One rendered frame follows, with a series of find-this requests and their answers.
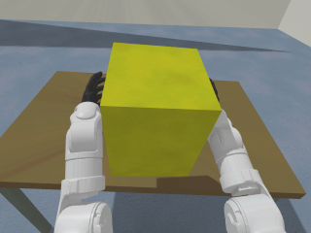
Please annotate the carton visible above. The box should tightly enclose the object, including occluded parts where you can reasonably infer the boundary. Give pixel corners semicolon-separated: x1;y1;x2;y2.
100;42;222;177

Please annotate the table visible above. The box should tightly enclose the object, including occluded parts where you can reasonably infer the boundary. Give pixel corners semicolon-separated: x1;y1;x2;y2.
0;71;306;233

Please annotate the left robot upper arm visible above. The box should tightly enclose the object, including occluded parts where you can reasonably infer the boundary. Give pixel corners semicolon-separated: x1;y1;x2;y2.
54;201;114;233

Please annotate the left robot hand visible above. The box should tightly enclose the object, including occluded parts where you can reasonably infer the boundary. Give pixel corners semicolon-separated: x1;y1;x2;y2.
81;71;106;108

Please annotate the right robot upper arm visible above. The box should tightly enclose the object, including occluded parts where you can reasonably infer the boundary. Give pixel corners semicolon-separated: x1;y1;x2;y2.
224;193;287;233

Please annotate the right robot forearm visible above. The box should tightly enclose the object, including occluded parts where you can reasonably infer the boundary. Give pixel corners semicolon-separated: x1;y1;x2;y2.
207;109;285;229

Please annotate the left robot forearm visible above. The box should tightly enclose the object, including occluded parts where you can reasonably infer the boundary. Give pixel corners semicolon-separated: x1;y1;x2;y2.
53;102;106;233

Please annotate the right robot hand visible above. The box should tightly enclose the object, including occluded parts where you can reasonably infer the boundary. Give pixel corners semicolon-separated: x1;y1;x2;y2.
209;78;220;103

